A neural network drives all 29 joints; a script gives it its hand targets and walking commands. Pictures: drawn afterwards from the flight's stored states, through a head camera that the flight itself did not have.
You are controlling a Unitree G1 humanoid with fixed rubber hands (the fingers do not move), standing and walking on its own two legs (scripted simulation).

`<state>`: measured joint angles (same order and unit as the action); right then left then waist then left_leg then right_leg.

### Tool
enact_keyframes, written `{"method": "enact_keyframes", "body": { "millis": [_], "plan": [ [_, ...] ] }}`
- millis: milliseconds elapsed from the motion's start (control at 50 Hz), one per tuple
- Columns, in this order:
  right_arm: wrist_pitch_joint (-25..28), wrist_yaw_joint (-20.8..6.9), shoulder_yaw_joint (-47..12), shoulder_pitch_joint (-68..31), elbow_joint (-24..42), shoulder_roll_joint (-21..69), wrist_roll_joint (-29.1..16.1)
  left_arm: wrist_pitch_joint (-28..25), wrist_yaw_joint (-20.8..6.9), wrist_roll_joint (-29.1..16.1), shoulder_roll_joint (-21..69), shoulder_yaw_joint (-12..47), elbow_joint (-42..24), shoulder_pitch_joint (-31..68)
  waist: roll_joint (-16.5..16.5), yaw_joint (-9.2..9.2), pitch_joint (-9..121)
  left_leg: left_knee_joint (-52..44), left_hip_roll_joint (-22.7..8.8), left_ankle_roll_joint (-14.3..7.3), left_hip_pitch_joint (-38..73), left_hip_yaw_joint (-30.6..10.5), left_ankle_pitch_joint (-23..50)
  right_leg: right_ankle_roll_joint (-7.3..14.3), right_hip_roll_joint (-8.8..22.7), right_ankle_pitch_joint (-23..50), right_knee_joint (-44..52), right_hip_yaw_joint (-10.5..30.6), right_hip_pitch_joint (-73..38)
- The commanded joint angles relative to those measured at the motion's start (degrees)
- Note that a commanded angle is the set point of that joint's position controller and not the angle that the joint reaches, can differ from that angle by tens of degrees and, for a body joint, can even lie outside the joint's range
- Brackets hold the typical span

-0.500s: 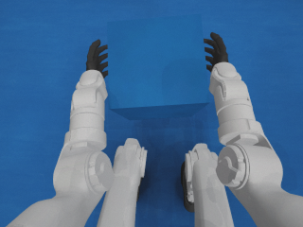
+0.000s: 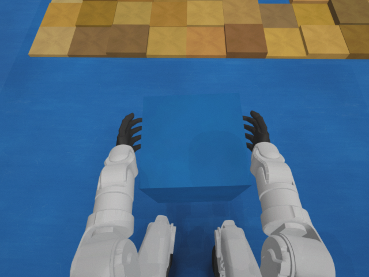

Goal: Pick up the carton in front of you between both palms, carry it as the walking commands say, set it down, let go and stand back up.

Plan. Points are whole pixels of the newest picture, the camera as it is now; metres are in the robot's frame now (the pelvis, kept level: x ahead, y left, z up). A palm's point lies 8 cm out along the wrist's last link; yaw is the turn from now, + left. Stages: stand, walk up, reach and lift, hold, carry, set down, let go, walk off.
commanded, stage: reach and lift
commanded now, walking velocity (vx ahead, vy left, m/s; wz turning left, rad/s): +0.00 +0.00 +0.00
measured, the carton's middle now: (193, 155) +0.40 +0.02 -0.11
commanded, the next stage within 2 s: hold in 1.76 s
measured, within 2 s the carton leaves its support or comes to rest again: neither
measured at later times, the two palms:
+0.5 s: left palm (106, 130) +0.36 +0.16 +0.12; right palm (301, 132) +0.37 -0.14 +0.12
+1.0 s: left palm (86, 118) +0.34 +0.15 +0.19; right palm (334, 127) +0.34 -0.15 +0.19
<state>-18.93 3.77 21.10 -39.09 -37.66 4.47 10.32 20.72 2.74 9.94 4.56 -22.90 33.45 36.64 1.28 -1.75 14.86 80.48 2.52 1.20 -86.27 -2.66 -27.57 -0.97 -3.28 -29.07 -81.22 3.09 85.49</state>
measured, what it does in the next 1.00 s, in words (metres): rises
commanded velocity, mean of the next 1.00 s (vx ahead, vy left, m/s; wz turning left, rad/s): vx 0.00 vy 0.00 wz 0.00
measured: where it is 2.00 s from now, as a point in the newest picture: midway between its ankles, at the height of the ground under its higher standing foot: outside the picture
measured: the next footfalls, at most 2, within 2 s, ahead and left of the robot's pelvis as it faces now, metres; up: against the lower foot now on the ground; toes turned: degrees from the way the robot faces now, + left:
none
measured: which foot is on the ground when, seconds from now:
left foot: down 0.00-1.00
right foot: down 0.00-1.00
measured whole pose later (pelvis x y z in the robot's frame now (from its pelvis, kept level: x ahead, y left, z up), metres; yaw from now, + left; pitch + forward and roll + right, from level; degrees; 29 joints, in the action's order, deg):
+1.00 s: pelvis +0.04 +0.00 +0.17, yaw +0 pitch -4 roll +0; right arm -34.1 -0.6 18.6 -18.9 -23.5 9.5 17.0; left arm 35.0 -0.9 17.2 9.8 -18.4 22.9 19.1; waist 0.4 -0.5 -0.8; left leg 27.9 1.5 0.0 -11.2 -3.2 -12.6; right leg -0.3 -1.4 -13.7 -28.4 4.5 10.6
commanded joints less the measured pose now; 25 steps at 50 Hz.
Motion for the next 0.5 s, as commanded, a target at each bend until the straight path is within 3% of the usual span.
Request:
{"method": "enact_keyframes", "body": {
  "millis": [0,240,480],
  "plan": [
    [0.8,-15.0,-30.8,-28.3,-1.7,61.7,-6.8,-1.2,-13.7,-7.8,62.1,35.0,1.1,31.4,-2.3,0.34,35.9,-15.3,6.3,-0.1,35.2,1.2,13.7,1.3,-6.4,11.1,15.5,-1.6,-25.1],
    [-0.6,-15.5,-34.8,-18.1,2.4,63.4,-6.7,-0.1,-14.2,-5.9,62.4,35.7,0.6,19.0,0.1,-0.21,25.5,-29.6,4.9,-1.6,50.9,-1.1,18.2,1.1,-4.4,17.0,30.8,1.4,-45.5],
    [-5.8,-15.5,-38.1,-6.7,8.4,63.2,-7.4,4.8,-15.6,-6.9,60.9,39.4,-5.5,9.1,-0.7,0.63,13.4,-44.8,3.6,-1.5,69.0,-1.9,27.2,1.0,-2.5,27.9,46.9,3.4,-65.8]
  ]
}}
